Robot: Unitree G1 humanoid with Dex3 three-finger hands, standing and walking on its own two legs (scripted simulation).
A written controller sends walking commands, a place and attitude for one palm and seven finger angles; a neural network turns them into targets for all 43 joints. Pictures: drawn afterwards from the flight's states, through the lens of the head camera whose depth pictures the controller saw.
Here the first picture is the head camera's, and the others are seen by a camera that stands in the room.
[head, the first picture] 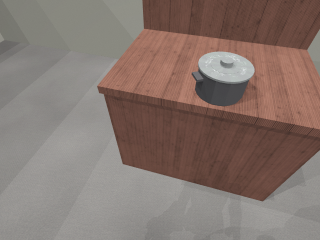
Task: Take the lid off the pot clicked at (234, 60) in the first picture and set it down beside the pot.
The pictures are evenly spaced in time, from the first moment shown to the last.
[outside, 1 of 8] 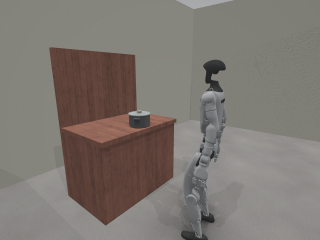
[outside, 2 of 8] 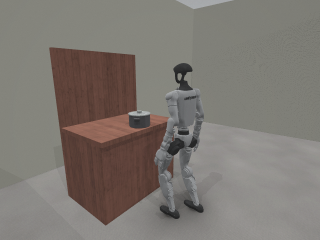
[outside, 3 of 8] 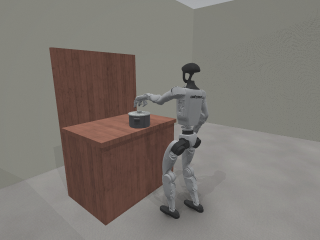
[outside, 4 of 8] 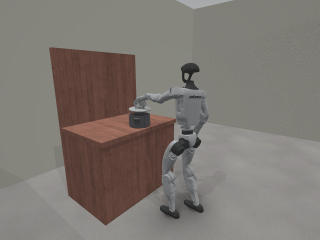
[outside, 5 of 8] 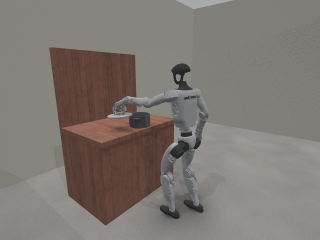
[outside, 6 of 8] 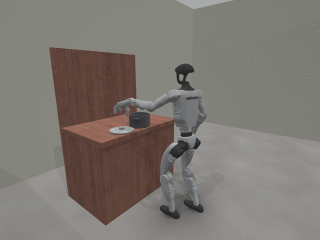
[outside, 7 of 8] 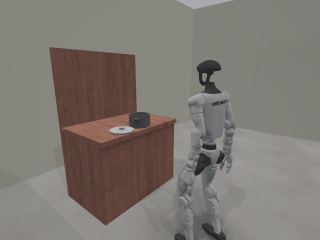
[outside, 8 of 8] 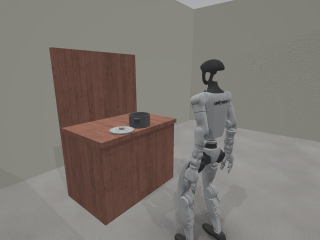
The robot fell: no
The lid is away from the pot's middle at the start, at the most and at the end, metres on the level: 0.00 0.25 0.23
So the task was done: yes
